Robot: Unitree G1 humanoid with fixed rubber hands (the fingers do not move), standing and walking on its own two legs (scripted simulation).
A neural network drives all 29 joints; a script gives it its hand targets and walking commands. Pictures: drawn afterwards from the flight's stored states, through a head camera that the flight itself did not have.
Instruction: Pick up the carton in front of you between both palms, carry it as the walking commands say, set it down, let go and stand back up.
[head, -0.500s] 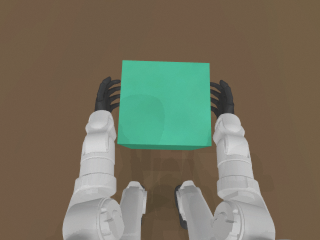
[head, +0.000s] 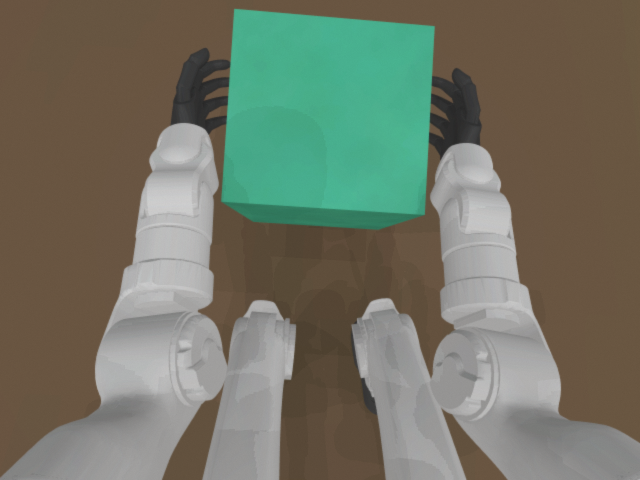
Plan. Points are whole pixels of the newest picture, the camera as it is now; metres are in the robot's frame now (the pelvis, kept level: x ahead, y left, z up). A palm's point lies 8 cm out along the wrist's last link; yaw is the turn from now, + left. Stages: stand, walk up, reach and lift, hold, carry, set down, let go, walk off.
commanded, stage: set down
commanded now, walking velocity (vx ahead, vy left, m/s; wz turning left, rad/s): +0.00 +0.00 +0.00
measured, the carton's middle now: (323, 145) +0.51 +0.00 -0.19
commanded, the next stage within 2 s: none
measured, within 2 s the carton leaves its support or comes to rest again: rests again in 0.86 s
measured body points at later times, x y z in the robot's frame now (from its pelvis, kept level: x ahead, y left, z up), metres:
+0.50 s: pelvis -0.01 +0.00 -0.10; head +0.35 +0.03 +0.16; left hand +0.55 +0.16 -0.26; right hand +0.53 -0.14 -0.26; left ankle +0.09 +0.11 -0.49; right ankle +0.09 -0.13 -0.49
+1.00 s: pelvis -0.01 +0.00 -0.14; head +0.36 +0.01 +0.11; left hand +0.56 +0.16 -0.31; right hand +0.53 -0.15 -0.31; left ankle +0.09 +0.11 -0.49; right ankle +0.09 -0.13 -0.49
